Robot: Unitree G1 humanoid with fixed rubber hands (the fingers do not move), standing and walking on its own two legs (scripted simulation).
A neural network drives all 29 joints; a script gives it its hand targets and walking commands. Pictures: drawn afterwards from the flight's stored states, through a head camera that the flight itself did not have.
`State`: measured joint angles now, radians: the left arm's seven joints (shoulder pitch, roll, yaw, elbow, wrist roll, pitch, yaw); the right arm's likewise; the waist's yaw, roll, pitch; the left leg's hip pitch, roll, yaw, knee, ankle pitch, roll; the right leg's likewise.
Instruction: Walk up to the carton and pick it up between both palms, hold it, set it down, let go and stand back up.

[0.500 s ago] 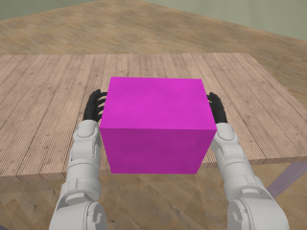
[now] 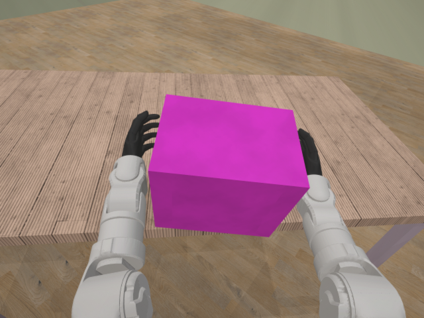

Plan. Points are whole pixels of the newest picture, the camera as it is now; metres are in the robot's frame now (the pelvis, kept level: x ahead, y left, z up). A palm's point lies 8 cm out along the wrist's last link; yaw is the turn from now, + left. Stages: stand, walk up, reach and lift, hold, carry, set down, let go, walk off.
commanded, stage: reach and lift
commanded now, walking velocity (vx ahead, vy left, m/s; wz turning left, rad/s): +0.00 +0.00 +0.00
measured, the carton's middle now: (221, 170) +0.38 +0.01 +0.10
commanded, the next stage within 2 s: none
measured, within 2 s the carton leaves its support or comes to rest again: neither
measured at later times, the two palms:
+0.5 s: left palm (134, 142) +0.37 +0.17 +0.17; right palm (320, 155) +0.37 -0.17 +0.17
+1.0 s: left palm (131, 123) +0.37 +0.17 +0.22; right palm (333, 138) +0.36 -0.17 +0.21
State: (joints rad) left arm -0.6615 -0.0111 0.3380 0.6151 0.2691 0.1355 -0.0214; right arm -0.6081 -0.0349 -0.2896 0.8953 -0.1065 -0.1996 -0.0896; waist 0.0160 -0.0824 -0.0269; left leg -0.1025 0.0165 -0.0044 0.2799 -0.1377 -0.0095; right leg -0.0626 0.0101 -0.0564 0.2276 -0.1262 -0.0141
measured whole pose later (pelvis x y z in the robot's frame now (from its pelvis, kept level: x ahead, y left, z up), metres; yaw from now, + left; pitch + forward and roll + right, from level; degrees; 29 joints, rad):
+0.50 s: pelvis +0.00 +0.00 +0.00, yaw +0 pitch -6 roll -1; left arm -0.59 0.03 0.26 0.25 0.21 0.54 0.01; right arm -0.61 -0.13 -0.02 0.59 0.20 0.20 -0.16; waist -0.07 -0.06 -0.01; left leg -0.06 0.02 -0.01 0.35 -0.19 -0.01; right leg -0.01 0.01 -0.06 0.27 -0.17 -0.01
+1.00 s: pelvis -0.01 +0.00 +0.00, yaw +0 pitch -5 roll -1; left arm -0.73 0.06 0.29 0.32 0.19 0.71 0.02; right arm -0.78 -0.17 -0.04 0.65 0.27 0.40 -0.17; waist -0.07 -0.03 -0.08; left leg -0.10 0.02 -0.01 0.35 -0.17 0.00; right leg -0.05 0.01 -0.05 0.28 -0.15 -0.01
